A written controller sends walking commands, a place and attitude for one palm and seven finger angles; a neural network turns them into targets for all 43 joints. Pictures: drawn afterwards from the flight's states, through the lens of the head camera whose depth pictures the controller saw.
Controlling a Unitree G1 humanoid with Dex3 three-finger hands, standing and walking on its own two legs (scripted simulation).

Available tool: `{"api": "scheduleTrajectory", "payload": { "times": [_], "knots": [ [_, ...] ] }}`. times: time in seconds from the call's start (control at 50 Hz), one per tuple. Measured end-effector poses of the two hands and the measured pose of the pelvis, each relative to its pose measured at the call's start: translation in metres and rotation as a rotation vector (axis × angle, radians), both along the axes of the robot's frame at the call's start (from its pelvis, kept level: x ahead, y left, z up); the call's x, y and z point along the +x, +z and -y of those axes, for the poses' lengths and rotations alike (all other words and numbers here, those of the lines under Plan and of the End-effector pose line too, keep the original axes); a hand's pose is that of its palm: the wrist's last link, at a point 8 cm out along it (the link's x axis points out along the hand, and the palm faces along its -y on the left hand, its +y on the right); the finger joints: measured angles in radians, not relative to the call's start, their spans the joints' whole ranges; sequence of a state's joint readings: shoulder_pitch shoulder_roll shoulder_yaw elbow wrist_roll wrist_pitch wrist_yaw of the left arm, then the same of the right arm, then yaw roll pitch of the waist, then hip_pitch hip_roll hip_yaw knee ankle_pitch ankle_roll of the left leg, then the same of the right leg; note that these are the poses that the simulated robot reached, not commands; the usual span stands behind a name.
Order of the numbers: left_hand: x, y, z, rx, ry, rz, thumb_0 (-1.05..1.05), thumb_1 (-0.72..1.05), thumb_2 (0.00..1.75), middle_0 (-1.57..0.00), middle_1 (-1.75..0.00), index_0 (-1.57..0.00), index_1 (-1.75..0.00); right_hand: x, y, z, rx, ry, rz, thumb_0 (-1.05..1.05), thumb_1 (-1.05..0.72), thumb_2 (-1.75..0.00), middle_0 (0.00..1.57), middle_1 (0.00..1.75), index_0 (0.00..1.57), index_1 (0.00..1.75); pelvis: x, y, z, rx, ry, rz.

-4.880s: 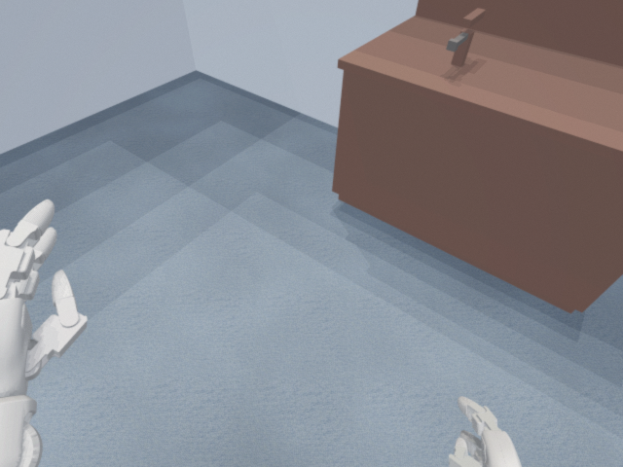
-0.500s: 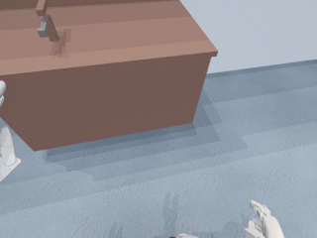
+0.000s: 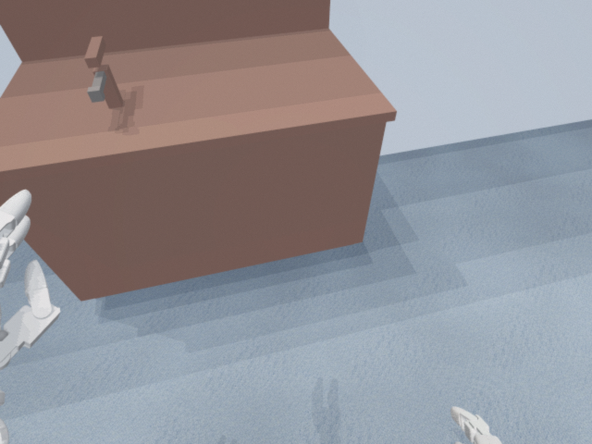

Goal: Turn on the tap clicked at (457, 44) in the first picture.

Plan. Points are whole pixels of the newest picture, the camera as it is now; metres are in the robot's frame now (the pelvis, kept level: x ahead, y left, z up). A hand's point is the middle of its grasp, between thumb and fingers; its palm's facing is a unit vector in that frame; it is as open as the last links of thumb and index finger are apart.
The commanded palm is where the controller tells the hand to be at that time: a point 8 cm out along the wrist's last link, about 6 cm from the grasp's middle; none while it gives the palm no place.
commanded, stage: take the last steps up to it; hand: left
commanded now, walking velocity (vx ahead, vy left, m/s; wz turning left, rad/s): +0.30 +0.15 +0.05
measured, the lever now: (96, 94) +0.87 +0.52 +0.04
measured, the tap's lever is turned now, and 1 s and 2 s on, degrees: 0 0 0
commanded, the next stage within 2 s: come to a stop and stand still in 1.78 s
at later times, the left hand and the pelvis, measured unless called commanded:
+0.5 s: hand (38, 257) +0.28 +0.29 +0.16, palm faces +0.41 -0.78 -0.48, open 7.4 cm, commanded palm +0.23 +0.33 +0.17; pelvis +0.07 +0.05 -0.01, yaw +1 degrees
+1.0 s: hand (18, 164) +0.42 +0.38 +0.18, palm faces +0.35 -0.84 -0.41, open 7.4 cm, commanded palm +0.36 +0.42 +0.17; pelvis +0.19 +0.15 +0.00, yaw -2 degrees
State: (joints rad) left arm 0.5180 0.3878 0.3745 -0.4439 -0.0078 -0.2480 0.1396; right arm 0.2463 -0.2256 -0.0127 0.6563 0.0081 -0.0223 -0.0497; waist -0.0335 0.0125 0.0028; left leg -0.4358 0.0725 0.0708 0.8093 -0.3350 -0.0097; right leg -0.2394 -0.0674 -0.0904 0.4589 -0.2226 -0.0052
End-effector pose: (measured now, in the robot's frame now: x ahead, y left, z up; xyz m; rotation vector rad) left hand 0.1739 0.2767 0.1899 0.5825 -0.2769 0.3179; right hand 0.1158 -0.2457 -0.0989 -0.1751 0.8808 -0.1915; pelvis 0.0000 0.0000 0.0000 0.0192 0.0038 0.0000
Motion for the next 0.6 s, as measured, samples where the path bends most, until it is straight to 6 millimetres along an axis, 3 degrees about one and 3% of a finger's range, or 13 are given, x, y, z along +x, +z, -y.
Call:
{"api": "scheduleTrajectory", "payload": {
  "times": [0.1, 0.18, 0.3, 0.38, 0.46, 0.6],
  "knots": [
    [0.000, -0.018, -0.027, -0.070, 0.051, 0.000, 0.01, 0.89, 0.89, -0.22, -0.30, -0.21, -0.30, 0.008, 0.003, -0.001, -0.096, 0.015, -0.015, 0.01, -0.90, -0.90, 0.20, 0.30, 0.20, 0.30, 0.010, -0.007, -0.023, -0.018, 0.019, 0.004],
    [0.011, -0.022, -0.042, -0.088, 0.044, 0.053, 0.01, 0.89, 0.89, -0.21, -0.30, -0.21, -0.30, 0.028, 0.006, -0.021, -0.106, 0.009, 0.036, 0.01, -0.90, -0.90, 0.20, 0.30, 0.20, 0.30, 0.017, -0.013, -0.038, -0.004, 0.009, 0.027],
    [0.037, 0.001, -0.044, -0.038, 0.004, 0.100, 0.02, 0.89, 0.89, -0.21, -0.30, -0.21, -0.30, 0.064, 0.007, -0.068, 0.018, 0.051, 0.125, 0.01, -0.90, -0.90, 0.20, 0.30, 0.20, 0.30, 0.034, -0.008, -0.044, -0.019, 0.015, 0.014],
    [0.048, 0.011, -0.036, 0.033, -0.015, 0.093, 0.02, 0.89, 0.89, -0.21, -0.30, -0.21, -0.30, 0.087, -0.006, -0.088, 0.100, 0.076, 0.151, 0.01, -0.90, -0.90, 0.20, 0.30, 0.20, 0.30, 0.050, -0.014, -0.044, -0.009, 0.008, 0.007],
    [0.060, 0.002, -0.041, 0.032, 0.012, 0.044, 0.01, 0.89, 0.89, -0.21, -0.30, -0.21, -0.30, 0.104, -0.023, -0.093, 0.126, 0.100, 0.093, 0.01, -0.90, -0.90, 0.20, 0.30, 0.21, 0.30, 0.064, -0.017, -0.048, -0.022, 0.025, 0.017],
    [0.084, -0.024, -0.068, -0.064, 0.081, -0.087, 0.01, 0.89, 0.89, -0.21, -0.30, -0.21, -0.30, 0.121, -0.010, -0.080, 0.045, 0.095, 0.002, 0.01, -0.90, -0.90, 0.20, 0.30, 0.21, 0.30, 0.090, -0.001, -0.063, 0.009, 0.026, -0.007]
  ]
}}
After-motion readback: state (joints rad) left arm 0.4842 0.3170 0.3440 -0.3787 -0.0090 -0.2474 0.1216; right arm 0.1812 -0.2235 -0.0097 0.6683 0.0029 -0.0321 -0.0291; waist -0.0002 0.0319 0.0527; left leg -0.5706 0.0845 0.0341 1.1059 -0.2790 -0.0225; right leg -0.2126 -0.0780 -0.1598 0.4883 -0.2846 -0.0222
